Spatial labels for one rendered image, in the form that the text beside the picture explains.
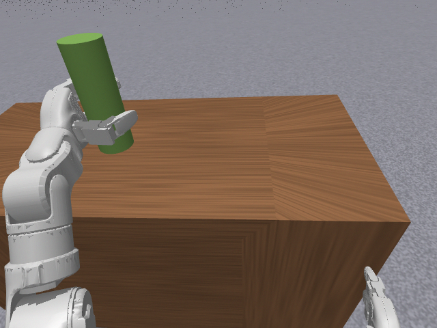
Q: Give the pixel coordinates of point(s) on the left robot arm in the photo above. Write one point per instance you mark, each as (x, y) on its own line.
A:
(38, 216)

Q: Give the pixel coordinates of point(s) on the can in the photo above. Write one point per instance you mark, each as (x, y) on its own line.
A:
(87, 61)

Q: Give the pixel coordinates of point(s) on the right robot hand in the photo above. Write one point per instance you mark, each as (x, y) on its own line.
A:
(379, 310)

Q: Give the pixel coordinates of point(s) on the left robot hand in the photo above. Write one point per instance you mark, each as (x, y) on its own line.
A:
(60, 109)

